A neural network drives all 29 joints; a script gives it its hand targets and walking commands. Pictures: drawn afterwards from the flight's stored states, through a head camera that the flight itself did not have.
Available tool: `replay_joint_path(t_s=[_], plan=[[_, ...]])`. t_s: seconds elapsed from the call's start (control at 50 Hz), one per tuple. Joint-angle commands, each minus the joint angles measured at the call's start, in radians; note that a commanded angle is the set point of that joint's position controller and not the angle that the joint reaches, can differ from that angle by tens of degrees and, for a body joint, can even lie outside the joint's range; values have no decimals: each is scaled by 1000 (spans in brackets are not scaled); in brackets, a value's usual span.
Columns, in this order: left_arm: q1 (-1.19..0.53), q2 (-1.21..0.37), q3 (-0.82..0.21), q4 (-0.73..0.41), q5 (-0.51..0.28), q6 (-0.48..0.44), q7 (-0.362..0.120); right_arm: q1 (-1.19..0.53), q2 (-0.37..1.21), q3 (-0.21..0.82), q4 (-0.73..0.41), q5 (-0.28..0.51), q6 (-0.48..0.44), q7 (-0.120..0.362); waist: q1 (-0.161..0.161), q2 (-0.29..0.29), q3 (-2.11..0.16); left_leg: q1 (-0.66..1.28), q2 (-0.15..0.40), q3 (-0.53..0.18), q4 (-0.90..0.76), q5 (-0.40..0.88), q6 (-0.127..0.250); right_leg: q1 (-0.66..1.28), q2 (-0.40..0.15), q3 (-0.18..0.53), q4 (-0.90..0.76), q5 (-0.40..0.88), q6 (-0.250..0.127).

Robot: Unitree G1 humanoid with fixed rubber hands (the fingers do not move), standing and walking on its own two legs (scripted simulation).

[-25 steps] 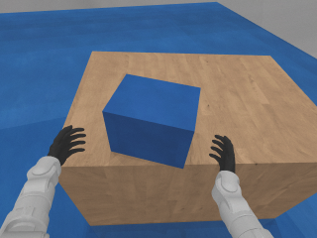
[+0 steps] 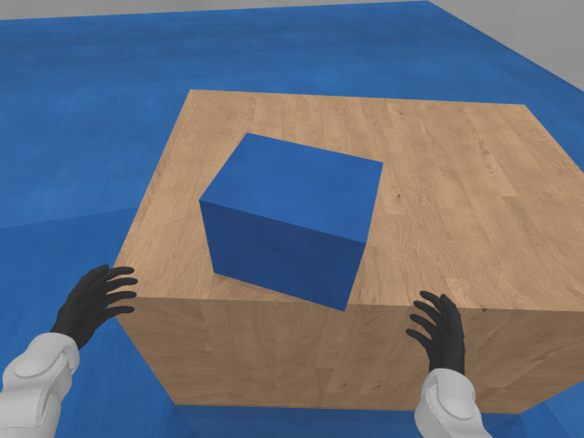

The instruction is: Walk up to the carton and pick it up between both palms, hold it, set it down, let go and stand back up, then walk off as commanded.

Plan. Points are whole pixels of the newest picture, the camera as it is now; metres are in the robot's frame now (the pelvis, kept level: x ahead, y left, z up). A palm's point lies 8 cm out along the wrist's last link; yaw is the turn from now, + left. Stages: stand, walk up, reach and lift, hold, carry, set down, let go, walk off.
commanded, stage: set down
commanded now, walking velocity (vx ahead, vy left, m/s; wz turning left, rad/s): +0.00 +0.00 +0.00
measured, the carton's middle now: (294, 220) +0.47 +0.02 +0.00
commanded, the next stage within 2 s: none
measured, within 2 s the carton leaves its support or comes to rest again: neither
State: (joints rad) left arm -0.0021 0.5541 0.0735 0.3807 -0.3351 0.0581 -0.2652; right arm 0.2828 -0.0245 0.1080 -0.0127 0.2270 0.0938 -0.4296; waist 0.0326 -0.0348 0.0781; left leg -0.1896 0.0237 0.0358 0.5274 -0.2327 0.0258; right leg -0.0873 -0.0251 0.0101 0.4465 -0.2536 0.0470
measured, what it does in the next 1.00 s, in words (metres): stands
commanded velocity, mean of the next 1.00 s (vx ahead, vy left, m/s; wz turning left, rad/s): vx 0.00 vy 0.00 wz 0.00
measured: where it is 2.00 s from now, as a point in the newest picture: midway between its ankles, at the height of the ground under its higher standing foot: outside the picture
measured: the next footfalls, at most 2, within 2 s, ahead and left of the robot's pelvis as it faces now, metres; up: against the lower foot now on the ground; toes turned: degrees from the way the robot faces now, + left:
none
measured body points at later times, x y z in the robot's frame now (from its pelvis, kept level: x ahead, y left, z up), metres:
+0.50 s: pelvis +0.00 +0.00 +0.00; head +0.00 +0.03 +0.45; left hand +0.23 +0.30 +0.03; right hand +0.19 -0.17 +0.03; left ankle +0.04 +0.10 -0.74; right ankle +0.00 -0.15 -0.74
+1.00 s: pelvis +0.02 -0.02 +0.00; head +0.03 +0.00 +0.45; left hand +0.22 +0.29 +0.02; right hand +0.21 -0.18 +0.00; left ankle +0.04 +0.10 -0.74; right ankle +0.00 -0.15 -0.74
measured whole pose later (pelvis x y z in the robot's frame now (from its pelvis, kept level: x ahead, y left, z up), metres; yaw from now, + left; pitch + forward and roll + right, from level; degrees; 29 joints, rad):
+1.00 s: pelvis +0.02 -0.02 +0.00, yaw +0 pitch -5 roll +0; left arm 0.25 0.57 0.09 0.18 -0.25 0.06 -0.25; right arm 0.43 0.00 0.11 -0.08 0.23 0.11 -0.31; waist 0.06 -0.03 0.11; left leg -0.14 0.03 0.04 0.47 -0.24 -0.01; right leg -0.07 -0.02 0.01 0.44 -0.29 0.03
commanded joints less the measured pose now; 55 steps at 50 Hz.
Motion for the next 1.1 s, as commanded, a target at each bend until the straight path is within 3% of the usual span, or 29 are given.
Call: replay_joint_path(t_s=[0.0, 0.02, 0.1, 0.22, 0.46, 0.5, 0.54, 0.56, 0.6, 0.76, 0.88, 0.98, 1.0, 1.04, 1.06, 1.08], plan=[[-46, 353, 152, -335, -55, -20, 3, 80, 68, 82, -355, -9, 26, -21, 92, 115, -20, 219, 5, 32, -103, 96, -3, -135, -31, 6, -187, -55, -102], [7, 338, 159, -393, -49, -26, 10, 125, 65, 77, -390, -8, 22, -17, 96, 129, -27, 239, 10, 27, -107, 118, -9, -123, -27, 3, -185, -37, -105], [61, 341, 158, -397, -62, -20, 4, 186, 84, 75, -413, -19, 48, -22, 92, 107, 5, 222, 19, 29, -108, 66, -1, -126, -40, 12, -190, -56, -105], [101, 330, 170, -440, -51, -23, 9, 199, 78, 59, -461, -26, 51, -8, 107, 135, 3, 190, 28, 26, -115, 19, -6, -115, -42, 18, -183, -90, -110], [110, 269, 148, -386, 10, -26, 27, 138, 35, 7, -378, -46, 66, 51, 93, 187, 26, 73, 69, -2, -177, -99, -15, -19, -7, -2, -137, -109, -119], [133, 269, 151, -404, 14, -30, 24, 162, 40, 7, -387, -42, 63, 55, 95, 167, 20, 80, 62, 0, -165, -57, -21, -14, -12, 4, -142, -83, -117], [136, 237, 144, -370, 43, -19, 28, 166, 12, -5, -307, -50, 63, 72, 93, 201, 26, 113, 60, -1, -159, 2, -38, -36, -6, -2, -152, -80, -125], [147, 241, 148, -388, 28, -26, 21, 176, 21, -7, -347, -48, 52, 70, 92, 164, 0, 128, 52, 6, -146, 37, -38, -35, -7, 3, -159, -55, -121], [161, 221, 142, -367, 50, -18, 21, 181, -4, -20, -293, -61, 51, 79, 78, 180, 11, 152, 53, 0, -145, 74, -51, -45, 2, -8, -164, -45, -124], [224, 170, 143, -376, 90, -35, 15, 239, -28, -5, -216, -64, -2, 107, 78, 181, -4, 248, 36, -2, -110, 274, -81, -70, 13, -17, -176, 76, -113], [254, 117, 122, -319, 124, -49, 19, 241, -65, -19, -83, -83, -33, 138, 62, 198, 10, 275, 39, -11, -110, 336, -99, -83, 29, -30, -184, 96, -120], [264, 90, 103, -296, 116, -66, 25, 208, -87, -39, -65, -97, -94, 156, 55, 171, -21, 284, 32, -13, -101, 374, -104, -84, 38, -37, -179, 127, -112], [272, 83, 99, -284, 117, -66, 26, 210, -92, -42, -50, -109, -106, 161, 41, 166, -23, 284, 32, -12, -104, 372, -104, -86, 41, -43, -182, 130, -112], [281, 62, 95, -248, 122, -67, 28, 198, -92, -37, -9, -113, -122, 171, 47, 167, -18, 278, 31, -11, -106, 368, -103, -87, 41, -42, -182, 126, -111], [281, 57, 83, -226, 123, -65, 25, 198, -97, -48, 17, -124, -125, 173, 27, 160, -3, 273, 34, -15, -111, 352, -104, -89, 44, -46, -186, 113, -112], [285, 54, 84, -217, 116, -66, 23, 191, -88, -46, 7, -123, -135, 173, 27, 147, -15, 269, 31, -9, -109, 344, -100, -77, 41, -45, -185, 117, -110]])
